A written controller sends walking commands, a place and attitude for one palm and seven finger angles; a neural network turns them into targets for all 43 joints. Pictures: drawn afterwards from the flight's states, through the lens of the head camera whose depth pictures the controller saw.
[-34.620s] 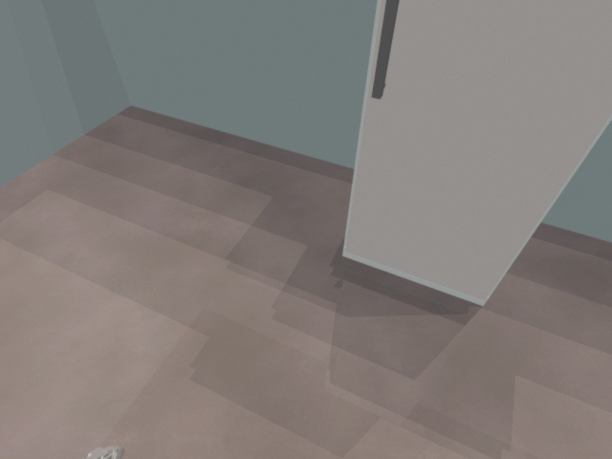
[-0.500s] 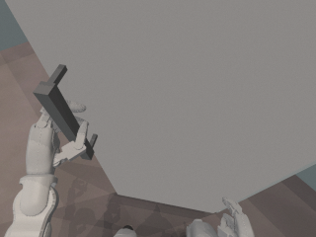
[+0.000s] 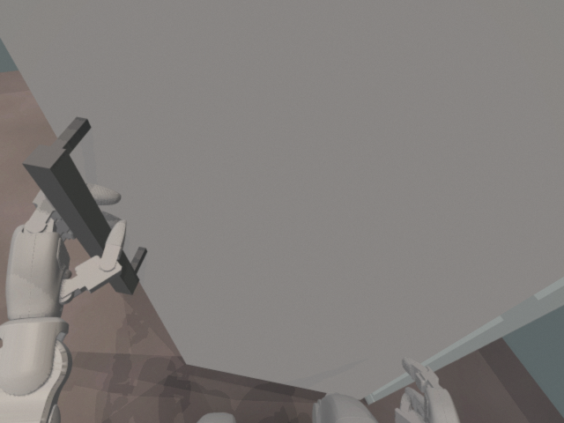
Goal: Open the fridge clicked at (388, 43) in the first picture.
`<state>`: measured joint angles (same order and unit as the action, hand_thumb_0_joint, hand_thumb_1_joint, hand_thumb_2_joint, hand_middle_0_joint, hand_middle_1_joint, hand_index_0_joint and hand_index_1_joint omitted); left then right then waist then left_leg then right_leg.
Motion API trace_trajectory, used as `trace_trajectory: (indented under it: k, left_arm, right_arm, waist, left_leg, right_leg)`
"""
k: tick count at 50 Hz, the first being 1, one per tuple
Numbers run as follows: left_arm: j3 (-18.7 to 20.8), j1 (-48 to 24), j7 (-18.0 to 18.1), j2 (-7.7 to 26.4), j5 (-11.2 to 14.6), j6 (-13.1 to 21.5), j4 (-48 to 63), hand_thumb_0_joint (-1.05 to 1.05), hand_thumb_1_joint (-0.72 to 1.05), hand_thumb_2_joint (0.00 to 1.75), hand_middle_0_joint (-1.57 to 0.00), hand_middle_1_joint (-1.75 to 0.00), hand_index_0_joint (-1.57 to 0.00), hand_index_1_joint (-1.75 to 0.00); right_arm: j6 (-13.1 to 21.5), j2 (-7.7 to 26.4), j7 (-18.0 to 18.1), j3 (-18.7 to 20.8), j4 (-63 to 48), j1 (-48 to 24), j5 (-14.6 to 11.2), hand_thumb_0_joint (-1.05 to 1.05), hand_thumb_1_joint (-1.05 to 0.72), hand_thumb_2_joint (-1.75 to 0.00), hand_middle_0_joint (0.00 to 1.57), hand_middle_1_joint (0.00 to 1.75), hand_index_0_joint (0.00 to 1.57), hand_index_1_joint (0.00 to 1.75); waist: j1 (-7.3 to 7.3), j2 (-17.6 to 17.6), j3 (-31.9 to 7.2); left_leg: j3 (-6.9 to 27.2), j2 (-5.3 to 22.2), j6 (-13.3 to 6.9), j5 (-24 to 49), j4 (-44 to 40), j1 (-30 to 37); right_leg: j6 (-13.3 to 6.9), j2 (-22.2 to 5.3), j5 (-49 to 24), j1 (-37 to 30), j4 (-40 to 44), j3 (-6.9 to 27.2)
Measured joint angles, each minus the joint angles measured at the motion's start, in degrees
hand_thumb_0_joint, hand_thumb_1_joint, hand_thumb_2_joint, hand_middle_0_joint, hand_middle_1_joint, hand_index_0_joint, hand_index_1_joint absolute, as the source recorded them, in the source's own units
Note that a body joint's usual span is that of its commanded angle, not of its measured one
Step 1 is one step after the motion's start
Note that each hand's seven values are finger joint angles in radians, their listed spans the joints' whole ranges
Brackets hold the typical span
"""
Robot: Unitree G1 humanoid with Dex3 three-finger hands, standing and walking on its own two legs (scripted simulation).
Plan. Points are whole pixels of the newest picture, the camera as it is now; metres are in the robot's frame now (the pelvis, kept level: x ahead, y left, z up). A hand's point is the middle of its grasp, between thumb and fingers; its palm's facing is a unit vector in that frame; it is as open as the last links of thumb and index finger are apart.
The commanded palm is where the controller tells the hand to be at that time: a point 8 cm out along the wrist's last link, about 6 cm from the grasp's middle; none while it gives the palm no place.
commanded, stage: walk backward, drawing the door open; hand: left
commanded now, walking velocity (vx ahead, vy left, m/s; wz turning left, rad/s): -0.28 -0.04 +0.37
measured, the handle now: (106, 221) +0.30 +0.23 +0.14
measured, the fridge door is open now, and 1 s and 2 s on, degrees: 58 77 72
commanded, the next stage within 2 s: stop walking and hold the door back in 0.28 s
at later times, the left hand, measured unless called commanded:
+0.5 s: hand out of the picture +0.09 +0.18 +0.14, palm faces +0.53 -0.82 -0.24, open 6.2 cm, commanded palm +0.07 +0.22 +0.13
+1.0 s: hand out of the picture +0.10 +0.18 +0.15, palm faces +0.55 -0.81 -0.22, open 5.6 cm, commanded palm +0.07 +0.24 +0.13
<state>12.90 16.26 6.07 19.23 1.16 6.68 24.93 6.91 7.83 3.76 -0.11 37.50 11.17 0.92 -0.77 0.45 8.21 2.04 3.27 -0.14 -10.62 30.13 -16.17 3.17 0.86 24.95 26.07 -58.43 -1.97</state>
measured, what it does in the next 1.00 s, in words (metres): walks backwards, turning left: right foot, then left foot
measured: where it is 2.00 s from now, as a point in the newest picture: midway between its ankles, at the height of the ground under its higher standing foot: outside the picture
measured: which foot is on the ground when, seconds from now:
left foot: down 0.00-0.18, up 0.20-0.48, down 0.50-0.80, up 0.82-1.00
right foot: up 0.00-0.16, down 0.18-0.50, up 0.52-0.78, down 0.80-1.00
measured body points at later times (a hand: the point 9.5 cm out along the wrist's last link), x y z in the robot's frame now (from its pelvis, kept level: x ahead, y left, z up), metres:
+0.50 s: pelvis -0.09 -0.09 -0.01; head -0.08 -0.06 +0.44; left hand +0.06 +0.22 +0.15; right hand +0.15 -0.30 -0.08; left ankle -0.11 +0.00 -0.74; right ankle -0.02 -0.18 -0.74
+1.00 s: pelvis -0.20 -0.15 +0.00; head -0.19 -0.15 +0.45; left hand +0.06 +0.22 +0.16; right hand +0.03 -0.32 -0.12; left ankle -0.21 -0.01 -0.70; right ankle -0.10 -0.25 -0.74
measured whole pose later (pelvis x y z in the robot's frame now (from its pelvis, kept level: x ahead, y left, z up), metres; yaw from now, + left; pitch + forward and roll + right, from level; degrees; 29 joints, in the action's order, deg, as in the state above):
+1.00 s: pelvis -0.20 -0.15 +0.00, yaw +23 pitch -3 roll +2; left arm 7.0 -31.9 3.5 17.3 1.8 7.9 -33.9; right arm 2.4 13.6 5.8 -1.0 43.4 10.0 -1.1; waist 0.4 0.4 4.1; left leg -1.2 -0.7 0.2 -20.7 50.1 -24.4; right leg 0.8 -3.3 12.6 15.5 -30.7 2.0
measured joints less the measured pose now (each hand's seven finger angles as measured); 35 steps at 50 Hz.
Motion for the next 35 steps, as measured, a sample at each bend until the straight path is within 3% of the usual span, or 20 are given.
trace_trajectory:
  k: [5,8,9,10,12,14,16,21,25,26,28,31,35]
  left_arm:
    - [0.1,1.4,0.9,0.2,1.6,-0.8,-2.6,-0.04,0.62,0.74,-0.46,-1.4,-0.34,-1.39]
    - [2.1,2.3,1.3,1.1,2.9,-1.5,-3.4,-0.06,0.61,0.74,-0.46,-1.4,-0.33,-1.38]
    - [3.6,2.6,1.4,1.9,3.2,-1.8,-3.1,-0.07,0.59,0.74,-0.46,-1.4,-0.33,-1.38]
    - [4.5,2.4,1.5,1.4,3.1,-1.6,-3.2,-0.08,0.58,0.74,-0.46,-1.4,-0.32,-1.37]
    - [4.9,2.7,1.7,0.2,2.6,-1.4,-3.6,-0.08,0.58,0.75,-0.46,-1.4,-0.33,-1.37]
    - [5.0,4.0,1.5,-0.4,2.5,-1.0,-3.6,-0.08,0.58,0.75,-0.46,-1.4,-0.35,-1.38]
    - [4.9,5.1,1.2,-0.5,2.4,-0.5,-3.4,-0.08,0.58,0.74,-0.46,-1.4,-0.36,-1.38]
    - [3.0,6.4,0.6,0.3,2.0,0.6,-0.7,-0.07,0.59,0.74,-0.46,-1.4,-0.36,-1.39]
    - [-1.7,0.1,0.6,-0.6,1.6,2.3,-2.5,-0.07,0.59,0.76,-0.46,-1.4,-0.38,-1.39]
    - [-3.1,-3.0,1.0,-1.1,1.7,2.4,-4.5,-0.07,0.59,0.77,-0.46,-1.4,-0.39,-1.39]
    - [-5.2,-8.0,1.5,-2.7,0.9,2.2,-9.1,-0.07,0.59,0.78,-0.46,-1.4,-0.41,-1.4]
    - [-8.2,-15.4,1.9,-3.6,-0.1,0.4,-17.2,-0.05,0.62,0.8,-0.46,-1.4,-0.43,-1.4]
    - [-10.1,-24.7,2.2,-4.3,0.4,-2.0,-27.6,-0.03,0.63,0.79,-0.46,-1.41,-0.44,-1.4]
  right_arm:
    - [0.7,-0.9,-0.1,-1.6,-0.6,0.4,-0.2,0.01,-0.9,-0.9,0.2,0.3,0.22,0.31]
    - [1.1,-1.3,0.0,-2.1,-1.1,0.2,0.0,0.01,-0.9,-0.9,0.2,0.3,0.21,0.31]
    - [1.2,-1.4,-0.1,-2.3,-1.2,-0.2,0.1,0.01,-0.9,-0.9,0.2,0.3,0.21,0.31]
    - [1.4,-0.7,-0.3,-2.2,-0.8,-1.2,0.3,0.01,-0.9,-0.9,0.2,0.3,0.21,0.31]
    - [1.6,1.0,-0.5,-2.4,0.3,-2.1,0.9,0.01,-0.9,-0.9,0.2,0.3,0.25,0.33]
    - [0.4,1.8,-0.2,-1.5,1.2,-2.2,0.9,0.01,-0.9,-0.9,0.2,0.3,0.26,0.33]
    - [-0.5,2.5,0.5,-0.7,1.3,-1.7,0.8,0.01,-0.9,-0.9,0.2,0.3,0.26,0.33]
    - [-1.5,4.7,2.3,0.7,-0.6,-0.1,0.7,0.01,-0.9,-0.9,0.2,0.3,0.23,0.32]
    - [-1.9,6.7,3.0,1.6,-1.0,-0.1,0.1,0.01,-0.9,-0.9,0.2,0.3,0.21,0.31]
    - [-2.3,6.5,3.2,1.7,-0.6,-0.9,-0.3,0.01,-0.9,-0.9,0.2,0.3,0.21,0.31]
    - [-2.5,6.0,2.7,1.4,-0.3,-1.7,-0.8,0.01,-0.91,-0.9,0.2,0.3,0.21,0.31]
    - [-2.5,4.5,1.9,0.1,0.2,-2.2,-1.3,0.01,-0.91,-0.9,0.2,0.3,0.2,0.31]
    - [-3.4,1.9,0.9,-2.5,0.5,-2.3,-2.0,0.01,-0.9,-0.9,0.2,0.3,0.2,0.3]
  waist:
    - [1.37,-3.5,-2.2]
    - [2.07,-3.1,-4.0]
    - [2.63,-1.7,-4.6]
    - [3.09,-1.9,-4.2]
    - [3.31,-2.0,-3.7]
    - [2.76,-0.9,-4.1]
    - [1.92,0.3,-4.1]
    - [0.51,1.8,-4.7]
    - [1.94,1.9,-5.0]
    - [2.56,2.7,-4.1]
    - [3.26,2.1,-2.9]
    - [2.6,-0.8,-2.9]
    - [3.53,-2.8,-3.6]
  left_leg:
    - [3.6,1.8,1.6,4.1,-4.5,-0.9]
    - [5.1,0.9,2.6,4.3,-3.7,-3.6]
    - [4.7,-0.2,2.7,1.7,-1.4,-5.6]
    - [4.9,-0.7,2.9,-4.1,3.9,-8.0]
    - [4.3,-2.9,2.7,-13.3,19.4,-13.0]
    - [1.6,-4.7,3.2,-15.8,30.7,-15.4]
    - [-1.9,-4.9,3.5,-17.1,33.3,-14.4]
    - [-6.8,-3.4,2.4,-17.1,19.1,-5.7]
    - [-6.7,-3.3,0.2,-6.2,2.9,2.4]
    - [-6.9,-4.2,-1.2,-5.5,3.3,2.5]
    - [-6.0,-4.4,-3.0,-5.4,3.9,2.6]
    - [-2.6,-3.8,-3.2,-2.6,1.4,3.0]
    - [-0.8,-2.5,-2.9,0.4,-1.6,2.4]
  right_leg:
    - [-0.3,0.4,0.3,-6.2,12.2,0.9]
    - [-0.7,0.5,-3.2,-13.6,26.0,0.2]
    - [-1.8,-0.3,-7.1,-15.1,31.1,0.6]
    - [-2.9,-0.2,-10.8,-14.2,30.9,0.5]
    - [-4.1,-0.6,-11.0,-12.9,29.3,-0.3]
    - [-4.4,-1.8,-10.6,-12.9,29.7,-1.3]
    - [-4.6,-3.0,-10.9,-13.8,30.7,-2.8]
    - [-4.8,-4.4,-11.2,-13.0,30.0,-7.5]
    - [-4.3,-5.5,-9.3,-9.0,23.5,-9.7]
    - [-3.3,-5.8,-7.5,-8.1,20.5,-8.1]
    - [-2.2,-4.1,0.0,-6.0,12.8,-3.8]
    - [-1.6,-1.9,0.3,-4.6,6.2,-0.7]
    - [-1.3,-1.3,-2.4,-6.4,9.8,0.3]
